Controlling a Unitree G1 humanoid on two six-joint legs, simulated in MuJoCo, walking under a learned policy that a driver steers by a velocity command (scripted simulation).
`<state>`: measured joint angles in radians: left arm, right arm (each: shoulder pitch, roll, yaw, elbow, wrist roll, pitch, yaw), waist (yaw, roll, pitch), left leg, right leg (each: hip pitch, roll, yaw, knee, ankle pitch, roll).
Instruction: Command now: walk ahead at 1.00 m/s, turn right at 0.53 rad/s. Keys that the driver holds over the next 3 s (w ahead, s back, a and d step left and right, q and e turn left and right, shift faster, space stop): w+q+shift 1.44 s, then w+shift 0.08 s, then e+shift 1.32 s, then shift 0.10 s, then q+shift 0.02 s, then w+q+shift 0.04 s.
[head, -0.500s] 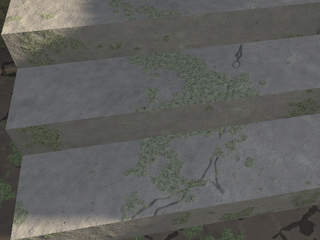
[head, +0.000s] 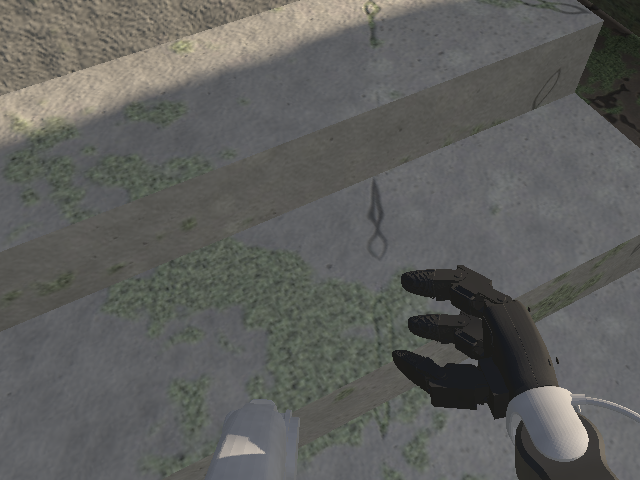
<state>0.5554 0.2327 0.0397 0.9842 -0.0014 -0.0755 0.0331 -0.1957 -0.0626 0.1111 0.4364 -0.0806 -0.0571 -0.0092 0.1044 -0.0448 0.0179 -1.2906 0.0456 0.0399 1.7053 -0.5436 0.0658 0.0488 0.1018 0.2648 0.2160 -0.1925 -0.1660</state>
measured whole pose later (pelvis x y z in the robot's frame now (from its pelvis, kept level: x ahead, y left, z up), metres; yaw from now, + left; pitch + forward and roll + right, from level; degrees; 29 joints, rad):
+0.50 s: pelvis +0.45 +0.03 +0.20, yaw +12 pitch +7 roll -2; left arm -0.25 0.02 -0.10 0.39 0.03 -0.09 -0.01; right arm 0.62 -0.16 -0.08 0.97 0.03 -0.13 0.01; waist -0.16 0.05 0.00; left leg -0.05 -0.03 -0.27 0.52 -0.10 0.10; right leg -1.03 -0.06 -0.10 1.35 -0.44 -0.06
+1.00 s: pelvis +0.85 +0.19 +0.39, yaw +38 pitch +2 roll +1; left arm 0.39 0.19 0.02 0.77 0.05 -0.10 -0.05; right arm 0.09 -0.21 -0.03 0.63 0.01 0.02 0.00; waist 0.05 0.02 -0.02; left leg -0.82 -0.21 0.11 1.34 -0.57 0.20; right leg -0.27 -0.10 0.00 1.47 -0.08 -0.01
